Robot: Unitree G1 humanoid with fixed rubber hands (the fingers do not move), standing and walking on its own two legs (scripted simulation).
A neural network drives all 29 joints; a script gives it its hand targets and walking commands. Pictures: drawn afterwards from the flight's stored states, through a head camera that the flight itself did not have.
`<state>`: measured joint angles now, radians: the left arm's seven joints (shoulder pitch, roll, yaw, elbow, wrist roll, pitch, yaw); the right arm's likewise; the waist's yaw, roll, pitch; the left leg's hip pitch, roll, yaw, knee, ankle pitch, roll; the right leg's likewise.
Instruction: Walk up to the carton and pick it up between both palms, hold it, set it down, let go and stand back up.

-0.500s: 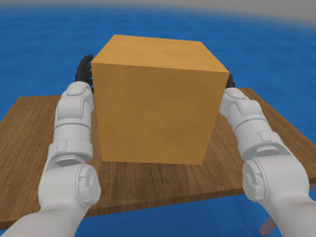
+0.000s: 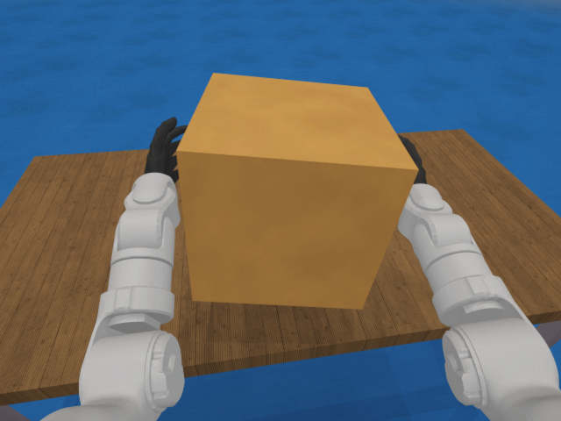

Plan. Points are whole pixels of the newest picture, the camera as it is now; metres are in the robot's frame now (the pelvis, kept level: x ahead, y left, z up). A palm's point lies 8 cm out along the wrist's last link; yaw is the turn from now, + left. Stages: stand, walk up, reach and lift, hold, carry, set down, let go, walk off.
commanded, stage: set down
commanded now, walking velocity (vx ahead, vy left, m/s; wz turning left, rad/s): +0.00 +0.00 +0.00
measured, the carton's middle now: (285, 187) +0.44 +0.03 +0.13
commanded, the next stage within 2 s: none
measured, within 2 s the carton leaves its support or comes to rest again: neither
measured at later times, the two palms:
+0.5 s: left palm (167, 197) +0.39 +0.20 +0.14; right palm (399, 201) +0.41 -0.15 +0.14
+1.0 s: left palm (148, 210) +0.39 +0.24 +0.12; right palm (374, 201) +0.42 -0.12 +0.12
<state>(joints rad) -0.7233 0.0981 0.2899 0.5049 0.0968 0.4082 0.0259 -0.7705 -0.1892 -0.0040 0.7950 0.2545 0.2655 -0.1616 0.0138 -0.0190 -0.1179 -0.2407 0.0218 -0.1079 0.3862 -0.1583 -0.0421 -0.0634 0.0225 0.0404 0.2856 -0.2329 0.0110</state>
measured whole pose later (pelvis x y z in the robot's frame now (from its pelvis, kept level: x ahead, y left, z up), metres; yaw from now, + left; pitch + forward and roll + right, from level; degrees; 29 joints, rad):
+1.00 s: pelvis +0.01 -0.01 +0.00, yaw +0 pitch +3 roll +0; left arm -0.73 0.11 0.39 0.74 0.15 0.17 -0.06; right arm -0.78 -0.03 -0.28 0.92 -0.06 0.09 -0.12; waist 0.09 -0.07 -0.07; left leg -0.24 0.03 -0.09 0.32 -0.13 -0.05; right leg -0.09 0.01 0.02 0.27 -0.23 0.00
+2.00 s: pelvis +0.00 +0.00 +0.00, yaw -1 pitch +9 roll -1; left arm -0.79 0.07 0.47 0.89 0.24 -0.05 -0.05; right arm -0.79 0.00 -0.51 0.98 -0.28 -0.16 -0.04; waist 0.12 -0.06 -0.06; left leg -0.37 0.05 -0.01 0.29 -0.08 -0.04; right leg -0.24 0.01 0.02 0.27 -0.19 0.01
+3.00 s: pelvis +0.00 +0.00 +0.00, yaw -2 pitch +10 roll +0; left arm -0.73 0.03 0.57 0.88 0.33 -0.11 -0.09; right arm -0.72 0.05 -0.57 0.90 -0.38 -0.25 0.01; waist 0.11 -0.06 -0.01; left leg -0.36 0.05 0.05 0.27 -0.07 -0.02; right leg -0.26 -0.02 0.00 0.30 -0.22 0.01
